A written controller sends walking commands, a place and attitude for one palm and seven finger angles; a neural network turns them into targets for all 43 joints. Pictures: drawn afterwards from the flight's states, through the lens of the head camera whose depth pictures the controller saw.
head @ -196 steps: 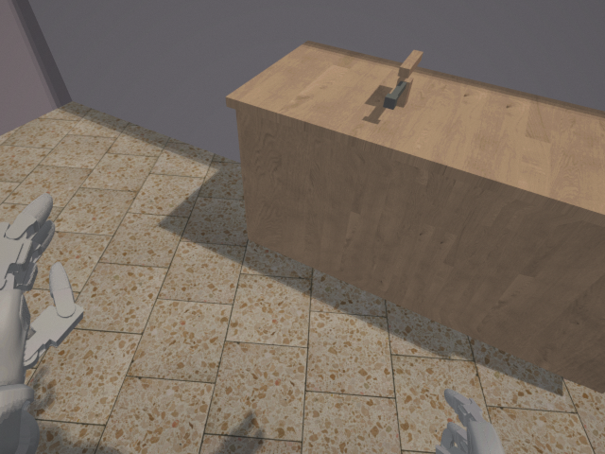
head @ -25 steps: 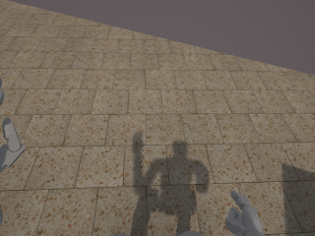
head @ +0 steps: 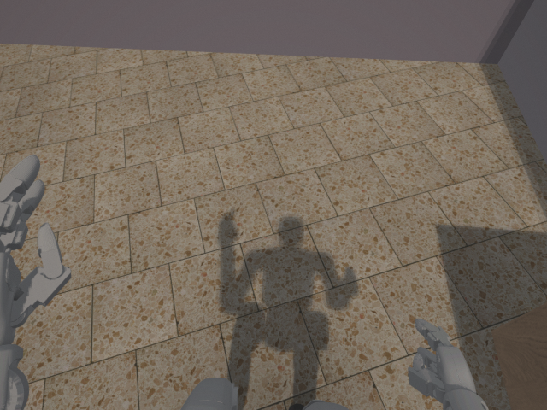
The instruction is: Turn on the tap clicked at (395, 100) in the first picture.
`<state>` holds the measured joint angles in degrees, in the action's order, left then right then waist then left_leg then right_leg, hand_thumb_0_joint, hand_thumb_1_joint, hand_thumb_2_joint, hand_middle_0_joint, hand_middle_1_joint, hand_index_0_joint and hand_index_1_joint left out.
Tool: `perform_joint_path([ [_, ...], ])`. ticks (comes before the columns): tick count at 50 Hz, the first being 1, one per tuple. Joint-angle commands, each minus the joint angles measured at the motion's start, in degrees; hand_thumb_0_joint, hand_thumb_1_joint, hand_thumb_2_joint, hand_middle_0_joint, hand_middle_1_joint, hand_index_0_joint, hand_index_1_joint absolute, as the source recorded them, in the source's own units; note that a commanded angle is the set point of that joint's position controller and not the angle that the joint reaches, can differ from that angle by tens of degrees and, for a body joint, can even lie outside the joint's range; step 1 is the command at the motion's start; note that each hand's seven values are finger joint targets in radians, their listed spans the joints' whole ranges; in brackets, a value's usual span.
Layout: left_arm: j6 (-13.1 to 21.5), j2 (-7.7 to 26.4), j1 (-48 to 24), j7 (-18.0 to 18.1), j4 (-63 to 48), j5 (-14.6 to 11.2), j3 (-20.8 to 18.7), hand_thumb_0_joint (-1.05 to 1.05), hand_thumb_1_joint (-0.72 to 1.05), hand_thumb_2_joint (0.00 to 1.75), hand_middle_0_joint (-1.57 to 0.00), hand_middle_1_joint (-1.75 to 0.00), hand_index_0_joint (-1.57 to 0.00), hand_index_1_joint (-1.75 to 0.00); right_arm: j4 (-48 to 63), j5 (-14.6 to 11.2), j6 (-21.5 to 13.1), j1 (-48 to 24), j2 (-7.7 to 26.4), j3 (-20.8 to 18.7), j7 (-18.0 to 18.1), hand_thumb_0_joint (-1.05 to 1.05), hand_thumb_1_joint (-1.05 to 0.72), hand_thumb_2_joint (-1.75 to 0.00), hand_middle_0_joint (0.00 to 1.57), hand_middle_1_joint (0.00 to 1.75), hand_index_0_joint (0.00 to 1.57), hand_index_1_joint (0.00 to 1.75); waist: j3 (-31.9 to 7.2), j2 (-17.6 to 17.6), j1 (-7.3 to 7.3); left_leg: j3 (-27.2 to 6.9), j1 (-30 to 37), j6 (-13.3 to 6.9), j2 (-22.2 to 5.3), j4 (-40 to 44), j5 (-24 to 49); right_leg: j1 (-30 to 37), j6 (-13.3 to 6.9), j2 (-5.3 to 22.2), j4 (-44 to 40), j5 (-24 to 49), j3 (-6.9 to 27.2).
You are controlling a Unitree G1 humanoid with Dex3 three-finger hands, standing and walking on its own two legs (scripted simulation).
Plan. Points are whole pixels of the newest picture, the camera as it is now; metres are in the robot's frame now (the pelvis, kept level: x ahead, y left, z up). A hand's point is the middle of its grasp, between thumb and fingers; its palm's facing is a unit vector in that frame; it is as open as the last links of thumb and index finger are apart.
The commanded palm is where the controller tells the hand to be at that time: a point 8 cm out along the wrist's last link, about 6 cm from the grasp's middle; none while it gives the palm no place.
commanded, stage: turn to face it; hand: left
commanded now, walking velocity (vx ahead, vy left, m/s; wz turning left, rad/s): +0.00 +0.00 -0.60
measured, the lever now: out of the picture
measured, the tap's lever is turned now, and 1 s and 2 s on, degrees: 0 0 0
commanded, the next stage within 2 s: none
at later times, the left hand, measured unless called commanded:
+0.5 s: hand (70, 272) +0.22 +0.20 +0.18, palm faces +0.16 -0.89 -0.43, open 7.4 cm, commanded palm +0.19 +0.25 +0.18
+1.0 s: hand (237, 285) +0.21 +0.04 +0.19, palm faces -0.20 -0.79 -0.58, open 7.4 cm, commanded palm +0.19 +0.11 +0.18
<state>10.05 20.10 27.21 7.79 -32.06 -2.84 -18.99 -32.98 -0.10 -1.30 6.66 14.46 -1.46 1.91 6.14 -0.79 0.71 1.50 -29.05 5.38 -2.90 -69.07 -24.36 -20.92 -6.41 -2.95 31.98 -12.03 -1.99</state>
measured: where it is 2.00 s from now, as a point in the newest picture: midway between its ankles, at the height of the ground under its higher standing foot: outside the picture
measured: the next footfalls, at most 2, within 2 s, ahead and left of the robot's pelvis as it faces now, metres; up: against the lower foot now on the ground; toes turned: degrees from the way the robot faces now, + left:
left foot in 0.38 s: +0.01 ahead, +0.15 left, +0.00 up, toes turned -9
right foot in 0.70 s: -0.10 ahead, -0.13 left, +0.00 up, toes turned -32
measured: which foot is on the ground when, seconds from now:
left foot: up 0.00-0.36, down 0.38-0.72, up 0.74-1.00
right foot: down 0.00-0.38, up 0.40-0.68, down 0.70-1.00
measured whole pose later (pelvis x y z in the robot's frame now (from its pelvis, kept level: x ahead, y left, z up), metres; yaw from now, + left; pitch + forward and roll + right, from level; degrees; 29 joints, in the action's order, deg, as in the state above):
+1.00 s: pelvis -0.10 -0.02 +0.00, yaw -36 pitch +2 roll +1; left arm 13.2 27.7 34.7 8.0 -38.9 -3.5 -28.0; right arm -31.4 -0.8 2.8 8.5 15.7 -3.5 1.3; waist 6.3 -1.4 1.3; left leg 3.7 -26.0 5.4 -3.6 -48.7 -23.9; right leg -19.4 -3.0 -3.6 30.3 -12.7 3.3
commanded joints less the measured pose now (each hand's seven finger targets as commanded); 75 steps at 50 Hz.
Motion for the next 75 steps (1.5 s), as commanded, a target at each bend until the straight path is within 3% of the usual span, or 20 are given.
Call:
perform_joint_path([
  [1,6.31,15.24,3.35,2.92,-14.93,-1.01,-15.43,0.0,0.9,0.9,-0.2,-0.3,-0.2,-0.3,8.41,0.23,-1.68,-2.54,2.72,-1.59,-0.5,0.0,-0.9,-0.9,0.2,0.3,0.2,0.3,-18.67,0.31,-2.0,-2.13,-3.69,-0.1,-0.58,6.93,1.49,19.12,-1.87,16.13,-9.89,27.51,19.76],
  [12,3.47,10.58,-0.79,1.5,-6.09,-0.37,-8.01,0.0,0.9,0.9,-0.2,-0.3,-0.2,-0.3,11.09,-1.11,1.92,-0.69,5.37,-1.58,-0.71,0.0,-0.9,-0.9,0.2,0.3,0.2,0.3,-15.14,-7.86,-2.72,-0.7,7.35,-2.46,1.78,26.85,-3.0,8.6,-0.83,13.21,-17.93,1.6,27.46],
  [16,3.92,11.89,-6.86,1.14,-11.6,0.6,-6.89,0.0,0.9,0.9,-0.2,-0.3,-0.2,-0.3,10.86,-0.08,2.29,0.81,4.73,-1.2,-0.94,0.0,-0.9,-0.9,0.2,0.3,0.2,0.3,-14.72,-4.39,-2.11,1.16,20.5,-4.28,2.19,40.92,0.43,-0.84,1.69,10.29,-19.21,-8.17,27.13],
  [18,5.21,12.13,-9.39,0.63,-13.94,0.78,-7.06,0.0,0.9,0.9,-0.2,-0.3,-0.2,-0.3,11.13,0.76,1.63,1.44,5.52,-1.25,-0.74,0.0,-0.9,-0.9,0.2,0.3,0.2,0.3,-12.39,5.2,-1.36,-5.61,28.4,-8.02,-5.97,52.09,-0.82,-10.79,4.95,3.7,-8.76,-11.57,21.85],
  [19,5.85,13.57,-10.3,0.47,-16.19,1.37,-8.58,0.0,0.9,0.9,-0.2,-0.3,-0.2,-0.3,11.59,1.23,1.18,-0.4,6.01,-1.49,-0.55,0.0,-0.9,-0.9,0.2,0.3,0.2,0.3,-10.84,16.2,-2.62,-15.2,27.81,-11.35,-17.29,56.22,1.31,-15.61,6.62,-1.41,7.75,-13.32,13.94],
  [20,6.05,14.31,-11.15,0.49,-17.22,2.74,-9.22,0.0,0.9,0.9,-0.2,-0.3,-0.2,-0.3,12.05,0.89,0.23,0.0,3.81,-1.53,-0.38,0.0,-0.9,-0.9,0.2,0.3,0.2,0.3,-10.51,17.22,-3.09,-16.5,23.22,-14.7,-23.5,56.45,8.54,-15.31,8.27,-0.98,24.6,-13.72,7.47],
  [24,4.29,9.22,-8.16,-0.28,-12.28,1.81,-6.99,0.0,0.9,0.9,-0.2,-0.3,-0.2,-0.3,10.52,-0.58,-0.49,0.28,3.18,-1.66,-1.83,0.0,-0.9,-0.9,0.2,0.3,0.2,0.3,-6.61,14.7,-2.64,1.46,15.48,-12.56,-19.46,51.65,16.62,-12.82,9.91,3.8,35.03,-11.44,2.32],
  [30,2.61,8.13,-10.92,-0.04,-4.99,2.12,-3.65,0.0,0.9,0.9,-0.2,-0.3,-0.2,-0.3,9.42,-0.8,-2.27,3.07,5.41,-1.81,-1.51,0.0,-0.9,-0.9,0.2,0.3,0.2,0.3,-4.82,12.7,-0.57,5.44,17.73,-7.96,-19.01,46.36,31.37,-1.78,10.73,2.24,10.34,-11.16,-5.81],
  [34,3.23,10.62,-9.34,0.15,-8.13,2.12,-6.09,0.0,0.9,0.9,-0.2,-0.3,-0.2,-0.3,9.88,-1.12,-3.34,3.41,4.85,-1.83,-2.19,0.0,-0.9,-0.9,0.2,0.3,0.2,0.3,-11.81,11.79,-1.59,9.38,18.35,-4.67,-15.27,30.43,30.73,11.7,8.6,3.05,-6.85,3.15,-5.71],
  [36,4.63,16.97,-6.27,1.39,-12.45,1.83,-11.9,0.0,0.9,0.9,-0.2,-0.3,-0.2,-0.3,11.88,-1.27,-3.37,0.84,1.79,-0.57,-2.11,0.0,-0.9,-0.9,0.2,0.3,0.2,0.3,-16.24,-10.56,-2.9,9.17,-2.04,-0.76,-4.0,8.75,-7.15,27.26,-0.76,19.17,-5.62,49.08,18.63],
  [37,4.98,18.14,-3.37,2.14,-12.93,1.09,-14.42,0.0,0.9,0.9,-0.2,-0.3,-0.2,-0.3,11.37,-0.88,-2.91,-0.82,1.64,0.13,-1.77,0.0,-0.9,-0.9,0.2,0.3,0.2,0.3,-18.14,-12.19,-3.35,2.64,-8.06,-0.17,-3.16,0.29,-14.38,28.64,-3.68,24.2,-3.94,59.52,21.79],
  [42,6.08,16.14,9.21,2.15,-18.6,-1.5,-18.2,0.0,0.9,0.9,-0.2,-0.3,-0.2,-0.3,10.29,-0.88,0.4,-3.03,0.71,0.03,-1.92,0.0,-0.9,-0.9,0.2,0.3,0.2,0.3,-20.35,-1.73,-1.94,-1.04,-7.74,0.2,-3.58,4.08,-3.62,26.44,-4.14,18.81,-4.36,43.36,17.15],
  [52,3.05,11.02,3.48,1.94,-9.36,0.05,-11.3,0.0,0.9,0.9,-0.2,-0.3,-0.2,-0.3,10.29,-1.24,1.92,1.15,4.37,-1.9,-0.65,0.0,-0.9,-0.9,0.2,0.3,0.2,0.3,-15.43,-6.03,-0.76,1.43,16.71,-1.85,-1.13,37.65,7.94,5.82,-0.59,12.67,-6.56,16.6,19.99],
  [54,3.17,10.88,-0.51,1.67,-10.84,0.59,-9.04,0.0,0.9,0.9,-0.2,-0.3,-0.2,-0.3,10.9,-1.17,1.96,1.48,5.37,-2.49,0.3,0.0,-0.9,-0.9,0.2,0.3,0.2,0.3,-13.13,1.13,-0.26,-2.66,26.0,-4.6,-7.56,46.85,13.55,-4.25,3.49,7.27,1.22,3.45,16.85],
  [56,4.33,11.32,-3.78,1.32,-12.92,2.16,-8.4,0.0,0.9,0.9,-0.2,-0.3,-0.2,-0.3,12.57,-0.79,1.14,1.06,5.58,-2.53,0.26,0.0,-0.9,-0.9,0.2,0.3,0.2,0.3,-10.38,16.92,-2.22,-14.41,23.94,-13.8,-24.29,50.67,30.54,-13.37,8.2,0.74,26.82,-21.68,5.22],
  [61,4.28,8.39,-11.5,0.68,-14.78,2.48,-3.06,0.0,0.9,0.9,-0.2,-0.3,-0.2,-0.3,10.55,-0.59,-0.91,0.54,4.76,-1.84,-1.64,0.0,-0.9,-0.9,0.2,0.3,0.2,0.3,-5.14,16.97,-1.68,1.78,13.68,-10.6,-19.28,49.96,23.68,-8.81,9.86,5.46,31.65,-13.17,0.76],
  [69,3.54,10.24,-4.07,0.77,-6.89,1.02,-8.18,0.0,0.9,0.9,-0.2,-0.3,-0.2,-0.3,10.73,-0.77,-3.32,3.58,4.73,-1.9,-2.24,0.0,-0.9,-0.9,0.2,0.3,0.2,0.3,-8.95,15.58,-1.51,8.64,15.32,-6.5,-18.61,42.95,18.82,5.05,10.14,2.41,4.85,-10.58,-7.47],
  [71,3.55,10.99,-4.35,0.53,-7.83,0.93,-8.82,0.0,0.9,0.9,-0.2,-0.3,-0.2,-0.3,10.21,-1.22,-3.29,4.76,4.23,-1.95,-2.7,0.0,-0.9,-0.9,0.2,0.3,0.2,0.3,-12.19,7.94,-1.23,10.15,13.88,-4.13,-15.36,31.24,16.16,12.39,8.23,4.7,-5.89,0.76,-3.95],
  [73,4.01,16.97,-2.8,1.52,-8.11,0.74,-13.91,0.0,0.9,0.9,-0.2,-0.3,-0.2,-0.3,12.09,-0.89,-3.03,1.21,1.79,-0.55,-2.1,0.0,-0.9,-0.9,0.2,0.3,0.2,0.3,-13.55,-17.82,-2.74,7.67,-6.85,-0.11,-2.36,6.53,-14.97,21.76,-1.45,21.0,-9.11,41.32,23.74],
  [75,2.53,14.74,-0.58,1.37,-9.45,-0.28,-11.99,0.0,0.9,0.9,-0.2,-0.3,-0.2,-0.3,11.54,-1.92,-2.04,-0.88,2.8,-1.34,-1.97,0.0,-0.9,-0.9,0.2,0.3,0.2,0.3,-16.41,-14.8,-1.88,-2.71,-8.2,-0.33,-4.64,-2.79,-8.44,22.03,-2.93,21.82,-6.54,44.56,22.81],
])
